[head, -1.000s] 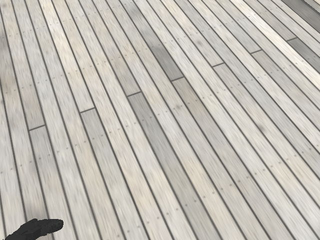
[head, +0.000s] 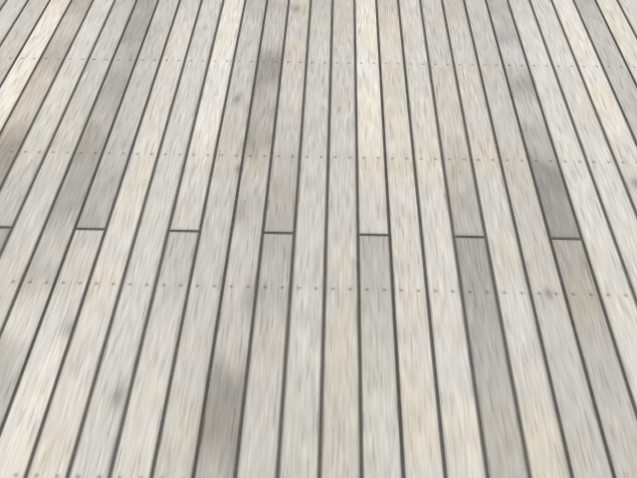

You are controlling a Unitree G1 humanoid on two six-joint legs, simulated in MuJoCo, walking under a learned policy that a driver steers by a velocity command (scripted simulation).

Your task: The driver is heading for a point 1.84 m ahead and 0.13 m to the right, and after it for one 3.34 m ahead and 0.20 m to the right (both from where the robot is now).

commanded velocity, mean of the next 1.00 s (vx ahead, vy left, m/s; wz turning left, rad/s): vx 0.13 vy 0.00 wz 0.26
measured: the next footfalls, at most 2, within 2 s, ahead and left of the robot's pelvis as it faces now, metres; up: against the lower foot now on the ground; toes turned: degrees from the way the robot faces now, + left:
left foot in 0.44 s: +0.01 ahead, +0.15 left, +0.00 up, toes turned +12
right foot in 0.92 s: +0.14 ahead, -0.06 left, +0.00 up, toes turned +12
